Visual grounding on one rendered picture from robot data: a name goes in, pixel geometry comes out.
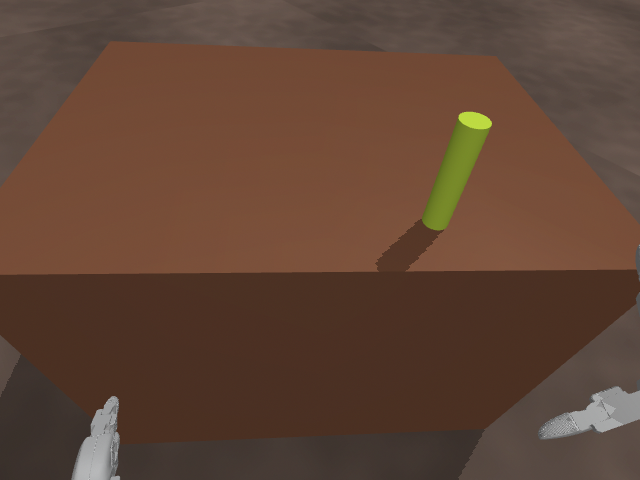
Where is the can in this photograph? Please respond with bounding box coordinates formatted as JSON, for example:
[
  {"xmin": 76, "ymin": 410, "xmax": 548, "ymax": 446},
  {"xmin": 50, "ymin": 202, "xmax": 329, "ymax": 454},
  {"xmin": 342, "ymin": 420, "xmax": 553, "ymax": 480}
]
[{"xmin": 422, "ymin": 112, "xmax": 492, "ymax": 230}]

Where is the right robot hand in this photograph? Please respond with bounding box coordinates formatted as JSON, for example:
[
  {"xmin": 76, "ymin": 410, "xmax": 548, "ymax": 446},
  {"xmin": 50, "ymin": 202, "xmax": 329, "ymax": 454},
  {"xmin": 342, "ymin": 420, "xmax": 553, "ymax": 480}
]
[{"xmin": 538, "ymin": 244, "xmax": 640, "ymax": 440}]

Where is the left robot hand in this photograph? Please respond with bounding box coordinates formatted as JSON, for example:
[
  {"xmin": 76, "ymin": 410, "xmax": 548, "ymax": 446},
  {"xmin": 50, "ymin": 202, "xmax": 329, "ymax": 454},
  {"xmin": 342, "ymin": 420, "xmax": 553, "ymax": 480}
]
[{"xmin": 71, "ymin": 396, "xmax": 120, "ymax": 480}]

